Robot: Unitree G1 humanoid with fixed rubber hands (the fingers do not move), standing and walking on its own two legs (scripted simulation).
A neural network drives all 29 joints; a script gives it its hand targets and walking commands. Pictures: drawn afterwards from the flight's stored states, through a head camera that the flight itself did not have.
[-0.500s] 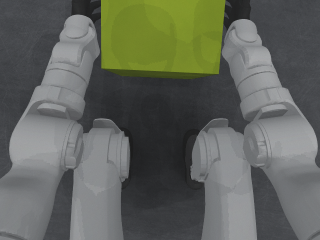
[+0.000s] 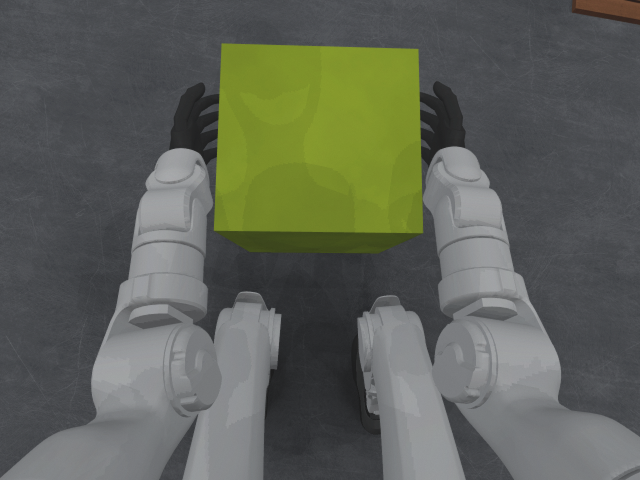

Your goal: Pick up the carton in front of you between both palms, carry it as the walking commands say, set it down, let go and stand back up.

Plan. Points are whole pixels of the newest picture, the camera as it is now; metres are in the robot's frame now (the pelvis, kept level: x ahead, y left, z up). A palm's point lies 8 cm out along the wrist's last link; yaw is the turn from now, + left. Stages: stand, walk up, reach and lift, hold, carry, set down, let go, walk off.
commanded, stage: reach and lift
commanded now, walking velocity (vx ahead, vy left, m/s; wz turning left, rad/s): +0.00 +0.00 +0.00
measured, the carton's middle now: (316, 171) +0.48 +0.01 -0.13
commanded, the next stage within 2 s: none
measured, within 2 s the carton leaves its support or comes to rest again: neither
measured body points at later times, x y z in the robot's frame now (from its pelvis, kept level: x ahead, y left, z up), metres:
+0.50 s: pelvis +0.05 +0.00 +0.14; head +0.19 +0.01 +0.56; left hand +0.45 +0.16 +0.09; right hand +0.45 -0.14 +0.10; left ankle +0.12 +0.13 -0.45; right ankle +0.11 -0.12 -0.45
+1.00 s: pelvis +0.09 +0.00 +0.26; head +0.11 +0.01 +0.71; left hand +0.41 +0.16 +0.25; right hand +0.42 -0.14 +0.25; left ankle +0.12 +0.13 -0.45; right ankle +0.11 -0.12 -0.45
